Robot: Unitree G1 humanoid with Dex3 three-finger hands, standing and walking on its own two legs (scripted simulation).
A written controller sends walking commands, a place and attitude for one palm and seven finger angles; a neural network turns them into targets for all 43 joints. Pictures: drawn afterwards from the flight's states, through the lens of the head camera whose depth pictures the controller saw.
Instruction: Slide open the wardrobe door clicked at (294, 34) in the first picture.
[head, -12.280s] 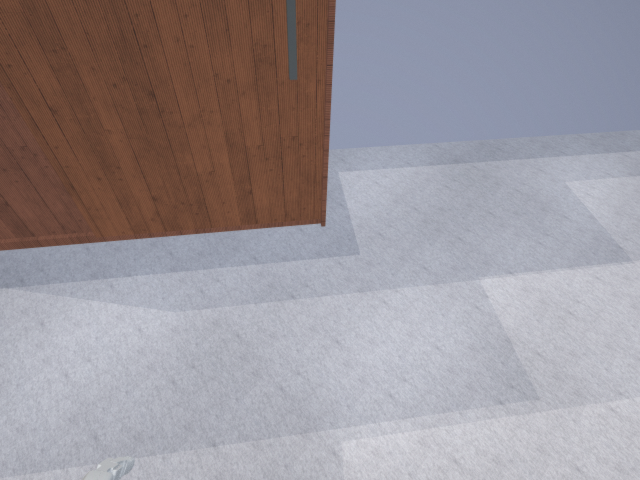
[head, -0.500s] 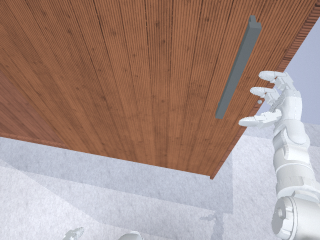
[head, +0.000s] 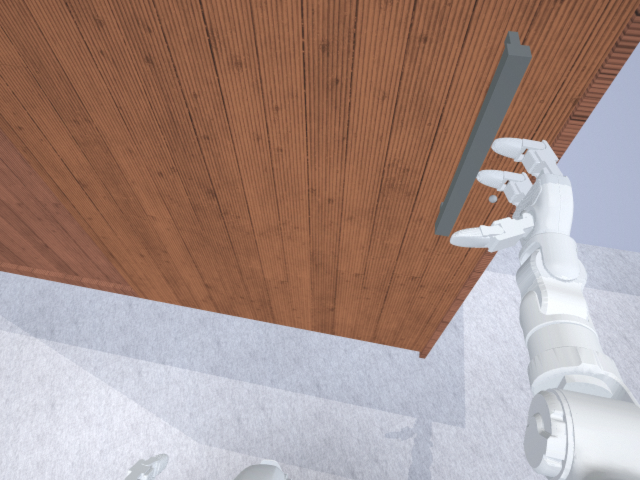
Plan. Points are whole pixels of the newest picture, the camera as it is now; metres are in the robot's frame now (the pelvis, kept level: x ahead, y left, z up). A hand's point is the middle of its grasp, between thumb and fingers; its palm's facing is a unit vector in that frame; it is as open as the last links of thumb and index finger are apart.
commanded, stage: feel for the door with the fingertips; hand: right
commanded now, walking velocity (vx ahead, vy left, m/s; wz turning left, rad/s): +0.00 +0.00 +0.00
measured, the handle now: (470, 151) +0.53 -0.13 +0.11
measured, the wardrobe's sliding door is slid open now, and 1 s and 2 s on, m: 0.00 0.00 0.00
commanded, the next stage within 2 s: slide the fingers in behind the handle in 0.68 s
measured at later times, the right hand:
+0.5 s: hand (485, 186) +0.47 -0.15 +0.11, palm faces +0.07 +1.00 +0.01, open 14.0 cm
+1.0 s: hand (490, 182) +0.48 -0.15 +0.11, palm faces +0.07 +1.00 +0.01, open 13.9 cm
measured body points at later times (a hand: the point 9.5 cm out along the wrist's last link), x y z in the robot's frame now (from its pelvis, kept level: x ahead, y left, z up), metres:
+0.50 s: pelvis +0.00 +0.01 +0.00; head +0.07 +0.01 +0.44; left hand +0.04 +0.27 -0.12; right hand +0.46 -0.20 +0.11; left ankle +0.03 +0.12 -0.71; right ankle -0.01 -0.11 -0.71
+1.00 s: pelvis +0.00 +0.00 +0.00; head +0.08 -0.01 +0.44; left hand +0.03 +0.26 -0.13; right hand +0.47 -0.21 +0.11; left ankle +0.03 +0.12 -0.71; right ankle -0.01 -0.11 -0.71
